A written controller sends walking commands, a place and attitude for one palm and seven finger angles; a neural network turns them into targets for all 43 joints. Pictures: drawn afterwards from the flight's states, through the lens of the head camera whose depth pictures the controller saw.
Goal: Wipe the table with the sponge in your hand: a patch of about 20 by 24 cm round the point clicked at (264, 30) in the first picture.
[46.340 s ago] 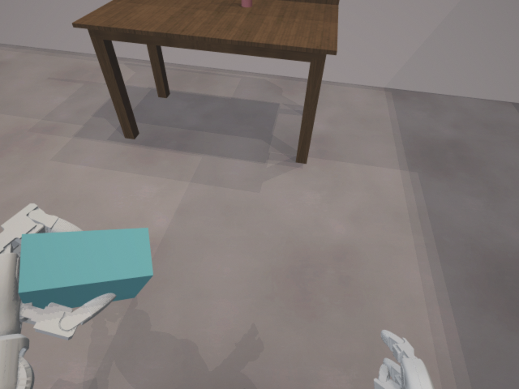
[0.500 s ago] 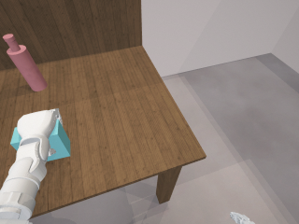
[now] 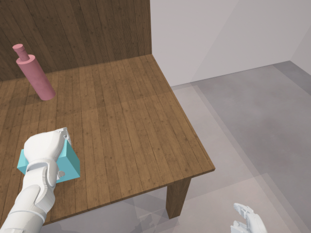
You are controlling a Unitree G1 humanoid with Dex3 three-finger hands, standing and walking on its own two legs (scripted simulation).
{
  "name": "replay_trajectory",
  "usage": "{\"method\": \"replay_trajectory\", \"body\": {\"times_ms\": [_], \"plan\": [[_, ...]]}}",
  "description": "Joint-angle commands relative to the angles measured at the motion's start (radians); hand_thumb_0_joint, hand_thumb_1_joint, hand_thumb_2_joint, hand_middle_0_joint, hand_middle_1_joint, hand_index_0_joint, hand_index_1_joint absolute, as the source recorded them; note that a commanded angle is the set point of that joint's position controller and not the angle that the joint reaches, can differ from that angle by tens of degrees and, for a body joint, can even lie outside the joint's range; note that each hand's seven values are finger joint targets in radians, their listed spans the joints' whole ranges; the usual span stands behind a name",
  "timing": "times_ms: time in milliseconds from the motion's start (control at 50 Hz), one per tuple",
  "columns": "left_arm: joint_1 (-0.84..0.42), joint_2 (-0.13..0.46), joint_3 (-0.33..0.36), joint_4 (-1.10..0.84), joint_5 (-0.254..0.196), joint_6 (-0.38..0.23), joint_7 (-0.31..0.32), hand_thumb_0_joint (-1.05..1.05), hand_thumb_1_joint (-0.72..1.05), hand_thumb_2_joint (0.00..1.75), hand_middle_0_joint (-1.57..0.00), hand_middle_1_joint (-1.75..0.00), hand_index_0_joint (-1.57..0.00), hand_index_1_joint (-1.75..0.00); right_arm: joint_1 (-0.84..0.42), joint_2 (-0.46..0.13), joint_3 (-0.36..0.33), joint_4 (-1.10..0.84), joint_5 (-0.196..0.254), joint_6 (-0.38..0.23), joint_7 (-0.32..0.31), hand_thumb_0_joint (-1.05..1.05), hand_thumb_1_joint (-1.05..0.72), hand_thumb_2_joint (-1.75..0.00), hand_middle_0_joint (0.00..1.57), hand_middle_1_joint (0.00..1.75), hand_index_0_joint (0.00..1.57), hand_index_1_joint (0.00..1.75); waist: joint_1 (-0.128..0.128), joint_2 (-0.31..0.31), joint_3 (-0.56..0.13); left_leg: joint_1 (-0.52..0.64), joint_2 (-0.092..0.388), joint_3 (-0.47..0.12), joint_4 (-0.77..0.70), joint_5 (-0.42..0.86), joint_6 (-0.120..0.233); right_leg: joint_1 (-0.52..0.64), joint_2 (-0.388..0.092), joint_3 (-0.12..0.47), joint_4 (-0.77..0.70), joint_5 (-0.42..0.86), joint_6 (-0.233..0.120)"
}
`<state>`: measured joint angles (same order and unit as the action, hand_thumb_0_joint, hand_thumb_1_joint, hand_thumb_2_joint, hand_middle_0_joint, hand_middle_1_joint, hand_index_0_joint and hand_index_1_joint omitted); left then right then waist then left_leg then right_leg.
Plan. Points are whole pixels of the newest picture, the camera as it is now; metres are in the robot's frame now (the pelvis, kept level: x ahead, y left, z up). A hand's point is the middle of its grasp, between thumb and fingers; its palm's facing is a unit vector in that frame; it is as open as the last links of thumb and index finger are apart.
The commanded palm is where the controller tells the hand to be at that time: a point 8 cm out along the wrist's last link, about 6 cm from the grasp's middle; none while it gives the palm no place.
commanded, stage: wipe back along the first lane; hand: left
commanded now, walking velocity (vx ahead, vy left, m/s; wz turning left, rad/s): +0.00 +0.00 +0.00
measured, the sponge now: (55, 167) +0.28 +0.33 -0.03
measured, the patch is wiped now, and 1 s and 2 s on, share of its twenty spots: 0.95 0.95 0.95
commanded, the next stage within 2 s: lift the sponge slowly off the table in 0.52 s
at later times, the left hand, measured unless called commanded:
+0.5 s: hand (50, 178) +0.23 +0.30 +0.02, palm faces -0.03 -0.09 -1.00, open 10.0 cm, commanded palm +0.18 +0.29 +0.06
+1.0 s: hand (49, 186) +0.21 +0.29 +0.03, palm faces -0.06 -0.12 -0.99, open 10.0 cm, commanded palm +0.18 +0.28 +0.09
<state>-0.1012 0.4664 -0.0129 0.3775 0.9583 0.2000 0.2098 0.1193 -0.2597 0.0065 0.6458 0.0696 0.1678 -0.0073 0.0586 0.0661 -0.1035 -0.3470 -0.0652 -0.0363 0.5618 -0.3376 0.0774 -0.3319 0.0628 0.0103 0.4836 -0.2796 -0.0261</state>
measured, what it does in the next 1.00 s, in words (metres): stands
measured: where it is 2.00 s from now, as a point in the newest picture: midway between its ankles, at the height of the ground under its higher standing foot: outside the picture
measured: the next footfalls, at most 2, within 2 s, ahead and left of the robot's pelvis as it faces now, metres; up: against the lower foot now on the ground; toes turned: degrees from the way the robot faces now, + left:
none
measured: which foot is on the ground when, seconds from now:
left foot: down 0.00-1.00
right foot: down 0.00-1.00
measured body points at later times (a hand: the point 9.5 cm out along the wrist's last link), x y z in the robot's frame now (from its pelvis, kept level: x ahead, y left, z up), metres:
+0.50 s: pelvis -0.01 +0.00 +0.00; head +0.00 -0.02 +0.45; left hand +0.22 +0.30 +0.08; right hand +0.20 -0.23 -0.09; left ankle -0.04 +0.07 -0.73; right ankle -0.03 -0.11 -0.73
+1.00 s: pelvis -0.01 +0.00 +0.00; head -0.01 -0.02 +0.45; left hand +0.21 +0.29 +0.08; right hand +0.21 -0.21 -0.09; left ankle -0.04 +0.07 -0.73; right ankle -0.03 -0.11 -0.73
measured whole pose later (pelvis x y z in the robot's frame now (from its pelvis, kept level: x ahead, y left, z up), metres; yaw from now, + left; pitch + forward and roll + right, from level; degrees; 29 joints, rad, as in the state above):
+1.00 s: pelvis -0.01 +0.00 +0.00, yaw +0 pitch +2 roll -2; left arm 0.19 0.43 -0.06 0.05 0.93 0.26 0.16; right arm 0.06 -0.24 0.01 0.66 0.05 0.13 -0.03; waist 0.10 0.08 -0.05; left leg -0.23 -0.07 -0.02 0.51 -0.31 0.08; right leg -0.22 0.06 0.03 0.45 -0.25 -0.03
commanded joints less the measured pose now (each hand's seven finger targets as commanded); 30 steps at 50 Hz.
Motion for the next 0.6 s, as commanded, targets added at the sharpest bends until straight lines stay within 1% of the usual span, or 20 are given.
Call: {"method": "replay_trajectory", "body": {"times_ms": [0, 20, 40, 60, 80, 100, 120, 140, 180, 240, 280, 300, 340, 380, 400, 440, 500, 520, 540, 580], "plan": [[0.012, 0.144, 0.042, -0.122, -0.014, 0.004, -0.027, 0.0, 0.1, 1.3, -1.2, -1.6, -1.2, -1.6, -0.107, -0.134, -0.051, -0.145, 0.0, -0.05, -0.004, 0.0, -0.9, -0.9, 0.2, 0.3, 0.2, 0.3, 0.008, -0.068, -0.18, 0.077, 0.042, -0.054, -0.046, 0.485, -0.05, 0.178, -0.018, 0.034, -0.011, 0.437, -0.062], [0.036, 0.156, 0.055, -0.133, -0.016, 0.003, -0.025, 0.0, 0.1, 1.3, -1.2, -1.6, -1.2, -1.6, -0.109, -0.134, -0.051, -0.145, -0.001, -0.053, -0.003, 0.0, -0.9, -0.9, 0.2, 0.3, 0.2, 0.3, 0.011, -0.065, -0.183, 0.074, 0.04, -0.05, -0.047, 0.486, -0.049, 0.193, -0.021, 0.042, -0.01, 0.463, -0.062], [0.077, 0.19, 0.103, -0.153, -0.023, 0.001, -0.023, 0.0, 0.1, 1.3, -1.2, -1.6, -1.2, -1.6, -0.124, -0.137, -0.051, -0.147, 0.0, -0.053, -0.002, 0.0, -0.9, -0.9, 0.2, 0.3, 0.2, 0.3, 0.025, -0.067, -0.192, 0.072, 0.04, -0.058, -0.049, 0.5, -0.049, 0.209, -0.02, 0.057, -0.004, 0.48, -0.065], [0.09, 0.138, 0.052, -0.163, -0.024, 0.003, -0.024, 0.0, 0.1, 1.3, -1.2, -1.6, -1.2, -1.6, -0.118, -0.129, -0.048, -0.148, -0.002, -0.055, 0.0, 0.0, -0.9, -0.9, 0.2, 0.3, 0.2, 0.3, 0.014, -0.062, -0.182, 0.073, 0.042, -0.05, -0.045, 0.512, -0.05, 0.204, -0.023, 0.041, -0.001, 0.494, -0.06], [0.126, 0.135, 0.06, -0.18, -0.027, 0.002, -0.022, 0.0, 0.1, 1.3, -1.2, -1.6, -1.2, -1.6, -0.119, -0.127, -0.052, -0.151, -0.001, -0.06, 0.002, 0.0, -0.9, -0.9, 0.2, 0.3, 0.2, 0.3, 0.018, -0.078, -0.171, 0.075, 0.043, -0.051, -0.044, 0.516, -0.05, 0.201, -0.022, 0.043, -0.002, 0.5, -0.059], [0.148, 0.12, 0.049, -0.203, -0.027, 0.002, -0.021, 0.0, 0.1, 1.3, -1.2, -1.6, -1.2, -1.6, -0.127, -0.127, -0.053, -0.151, -0.003, -0.063, 0.005, 0.0, -0.9, -0.9, 0.2, 0.3, 0.2, 0.3, 0.018, -0.066, -0.174, 0.08, 0.045, -0.049, -0.043, 0.536, -0.052, 0.199, -0.025, 0.045, -0.002, 0.52, -0.058], [0.186, 0.13, 0.065, -0.22, -0.034, 0.003, -0.017, 0.0, 0.1, 1.3, -1.2, -1.6, -1.2, -1.6, -0.128, -0.126, -0.054, -0.154, -0.002, -0.066, 0.007, 0.0, -0.9, -0.9, 0.2, 0.3, 0.2, 0.3, 0.025, -0.066, -0.183, 0.084, 0.043, -0.049, -0.043, 0.532, -0.051, 0.214, -0.027, 0.051, -0.002, 0.532, -0.057], [0.177, 0.146, 0.084, -0.24, -0.035, 0.008, -0.016, 0.0, 0.1, 1.3, -1.2, -1.6, -1.2, -1.6, -0.145, -0.13, -0.052, -0.152, -0.002, -0.064, 0.006, 0.0, -0.9, -0.9, 0.2, 0.3, 0.2, 0.3, 0.025, -0.063, -0.173, 0.084, 0.047, -0.058, -0.05, 0.529, -0.051, 0.206, -0.022, 0.059, -0.003, 0.517, -0.06], [0.184, 0.118, 0.055, -0.26, -0.034, 0.019, -0.012, 0.0, 0.1, 1.3, -1.2, -1.6, -1.2, -1.6, -0.144, -0.125, -0.054, -0.154, -0.004, -0.065, 0.005, 0.0, -0.9, -0.9, 0.2, 0.3, 0.2, 0.3, 0.019, -0.065, -0.144, 0.076, 0.044, -0.05, -0.057, 0.48, -0.049, 0.192, -0.021, 0.046, -0.011, 0.466, -0.057], [0.157, 0.142, 0.08, -0.287, -0.036, 0.036, -0.01, 0.0, 0.1, 1.3, -1.2, -1.6, -1.2, -1.6, -0.17, -0.131, -0.052, -0.152, -0.004, -0.06, -0.004, 0.0, -0.9, -0.9, 0.2, 0.3, 0.2, 0.3, 0.023, -0.083, -0.117, 0.069, 0.044, -0.055, -0.078, 0.414, -0.04, 0.186, -0.015, 0.057, -0.024, 0.402, -0.062], [0.145, 0.134, 0.061, -0.286, -0.031, 0.047, -0.01, 0.0, 0.1, 1.3, -1.2, -1.6, -1.2, -1.6, -0.166, -0.126, -0.051, -0.15, -0.004, -0.06, -0.009, 0.0, -0.9, -0.9, 0.2, 0.3, 0.2, 0.3, 0.021, -0.073, -0.1, 0.069, 0.04, -0.049, -0.084, 0.377, -0.037, 0.179, -0.017, 0.045, -0.034, 0.357, -0.06], [0.155, 0.123, 0.053, -0.29, -0.03, 0.046, -0.011, 0.0, 0.1, 1.3, -1.2, -1.6, -1.2, -1.6, -0.169, -0.124, -0.051, -0.152, -0.005, -0.063, -0.011, 0.0, -0.9, -0.9, 0.2, 0.3, 0.2, 0.3, 0.023, -0.069, -0.103, 0.075, 0.04, -0.047, -0.084, 0.382, -0.037, 0.182, -0.018, 0.044, -0.035, 0.362, -0.061], [0.172, 0.14, 0.077, -0.3, -0.032, 0.046, -0.015, 0.0, 0.1, 1.3, -1.2, -1.6, -1.2, -1.6, -0.187, -0.127, -0.046, -0.153, -0.005, -0.064, -0.014, 0.0, -0.9, -0.9, 0.2, 0.3, 0.2, 0.3, 0.033, -0.069, -0.112, 0.077, 0.04, -0.055, -0.093, 0.376, -0.037, 0.192, -0.014, 0.061, -0.036, 0.353, -0.066], [0.226, 0.111, 0.051, -0.316, -0.027, 0.037, -0.014, 0.0, 0.1, 1.3, -1.2, -1.6, -1.2, -1.6, -0.18, -0.115, -0.049, -0.157, -0.007, -0.071, -0.011, 0.0, -0.9, -0.9, 0.2, 0.3, 0.2, 0.3, 0.036, -0.044, -0.119, 0.086, 0.04, -0.051, -0.085, 0.392, -0.041, 0.195, -0.016, 0.048, -0.03, 0.356, -0.064], [0.24, 0.084, 0.028, -0.318, -0.028, 0.034, -0.016, 0.0, 0.1, 1.3, -1.2, -1.6, -1.2, -1.6, -0.179, -0.112, -0.047, -0.155, -0.008, -0.074, -0.01, 0.0, -0.9, -0.9, 0.2, 0.3, 0.2, 0.3, 0.032, -0.057, -0.116, 0.089, 0.042, -0.052, -0.084, 0.402, -0.045, 0.189, -0.015, 0.045, -0.03, 0.364, -0.063], [0.274, 0.115, 0.071, -0.338, -0.036, 0.03, -0.014, 0.0, 0.1, 1.3, -1.2, -1.6, -1.2, -1.6, -0.198, -0.118, -0.046, -0.157, -0.008, -0.076, -0.008, 0.0, -0.9, -0.9, 0.2, 0.3, 0.2, 0.3, 0.043, -0.054, -0.12, 0.085, 0.043, -0.061, -0.091, 0.391, -0.043, 0.2, -0.011, 0.065, -0.029, 0.364, -0.068], [0.288, 0.087, 0.039, -0.362, -0.031, 0.031, -0.011, 0.0, 0.1, 1.3, -1.2, -1.6, -1.2, -1.6, -0.193, -0.113, -0.046, -0.16, -0.01, -0.078, -0.006, 0.0, -0.9, -0.9, 0.2, 0.3, 0.2, 0.3, 0.035, -0.063, -0.099, 0.075, 0.045, -0.058, -0.09, 0.38, -0.045, 0.184, -0.011, 0.053, -0.029, 0.349, -0.064], [0.325, 0.085, 0.048, -0.358, -0.034, 0.032, -0.008, 0.0, 0.1, 1.3, -1.2, -1.6, -1.2, -1.6, -0.193, -0.111, -0.048, -0.161, -0.01, -0.079, -0.005, 0.0, -0.9, -0.9, 0.2, 0.3, 0.2, 0.3, 0.044, -0.071, -0.089, 0.07, 0.046, -0.06, -0.093, 0.369, -0.045, 0.183, -0.011, 0.05, -0.031, 0.329, -0.063], [0.311, 0.082, 0.055, -0.387, -0.038, 0.034, -0.008, 0.0, 0.1, 1.3, -1.2, -1.6, -1.2, -1.6, -0.217, -0.114, -0.046, -0.165, -0.009, -0.079, -0.005, 0.0, -0.9, -0.9, 0.2, 0.3, 0.2, 0.3, 0.045, -0.063, -0.086, 0.077, 0.051, -0.068, -0.101, 0.366, -0.045, 0.175, -0.006, 0.062, -0.033, 0.315, -0.068], [0.337, 0.08, 0.048, -0.403, -0.039, 0.035, -0.002, 0.0, 0.1, 1.3, -1.2, -1.6, -1.2, -1.6, -0.203, -0.109, -0.048, -0.169, -0.01, -0.079, -0.004, 0.0, -0.9, -0.9, 0.2, 0.3, 0.2, 0.3, 0.044, -0.069, -0.086, 0.076, 0.051, -0.063, -0.099, 0.349, -0.043, 0.178, -0.009, 0.048, -0.034, 0.304, -0.063]]}}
